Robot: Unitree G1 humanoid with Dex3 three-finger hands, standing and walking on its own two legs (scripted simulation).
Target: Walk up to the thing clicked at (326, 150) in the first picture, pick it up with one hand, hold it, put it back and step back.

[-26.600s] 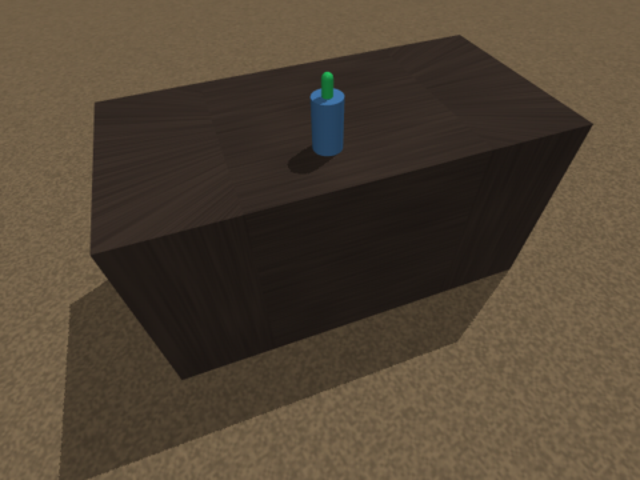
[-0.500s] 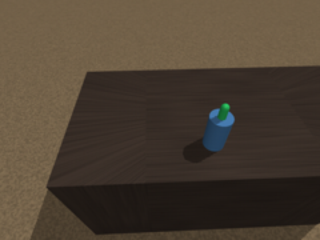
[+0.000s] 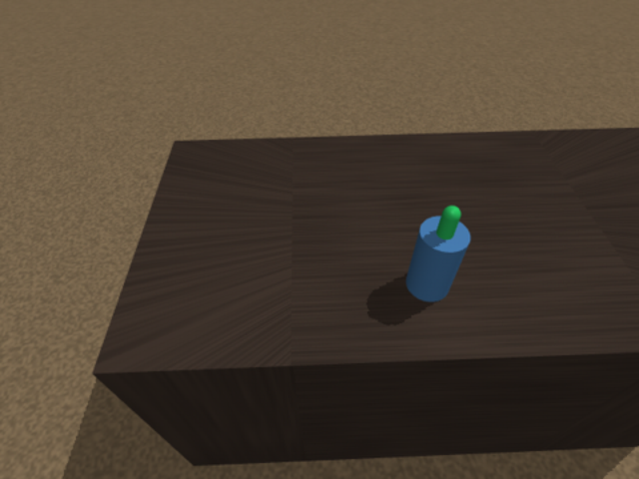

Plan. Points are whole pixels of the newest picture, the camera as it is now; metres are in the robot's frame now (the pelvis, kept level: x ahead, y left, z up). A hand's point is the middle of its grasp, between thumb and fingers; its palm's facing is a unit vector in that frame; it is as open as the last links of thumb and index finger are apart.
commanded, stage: stand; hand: right
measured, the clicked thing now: (439, 250) +0.48 -0.17 -0.03
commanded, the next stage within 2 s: none
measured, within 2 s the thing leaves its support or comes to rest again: neither
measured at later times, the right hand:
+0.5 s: hand out of the picture +0.07 -0.26 -0.15, palm faces -0.01 +0.94 -0.35, open 7.4 cm
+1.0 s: hand out of the picture +0.08 -0.25 -0.15, palm faces -0.01 +0.94 -0.35, open 7.4 cm
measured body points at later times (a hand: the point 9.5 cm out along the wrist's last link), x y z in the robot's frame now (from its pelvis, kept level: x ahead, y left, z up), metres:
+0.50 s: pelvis +0.00 +0.00 +0.00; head +0.01 +0.01 +0.45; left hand +0.06 +0.30 -0.14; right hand +0.07 -0.30 -0.13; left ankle +0.03 +0.12 -0.75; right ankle -0.05 -0.15 -0.75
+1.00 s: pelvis +0.00 +0.00 +0.00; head +0.01 +0.01 +0.45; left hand +0.06 +0.30 -0.14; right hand +0.08 -0.30 -0.13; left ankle +0.03 +0.12 -0.75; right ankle -0.05 -0.15 -0.75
